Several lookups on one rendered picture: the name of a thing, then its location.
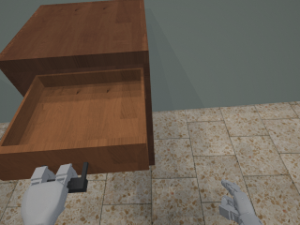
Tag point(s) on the cabinet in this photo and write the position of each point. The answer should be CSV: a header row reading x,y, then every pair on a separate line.
x,y
82,37

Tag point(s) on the robot right forearm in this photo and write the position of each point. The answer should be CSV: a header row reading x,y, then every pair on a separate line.
x,y
249,219

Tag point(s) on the right robot hand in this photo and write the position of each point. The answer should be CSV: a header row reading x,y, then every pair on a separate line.
x,y
233,208

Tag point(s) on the left robot hand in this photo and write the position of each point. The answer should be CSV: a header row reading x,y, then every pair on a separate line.
x,y
43,201

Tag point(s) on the drawer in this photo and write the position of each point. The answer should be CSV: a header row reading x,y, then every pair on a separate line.
x,y
97,117

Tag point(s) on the handle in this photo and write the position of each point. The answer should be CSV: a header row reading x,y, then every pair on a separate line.
x,y
77,184

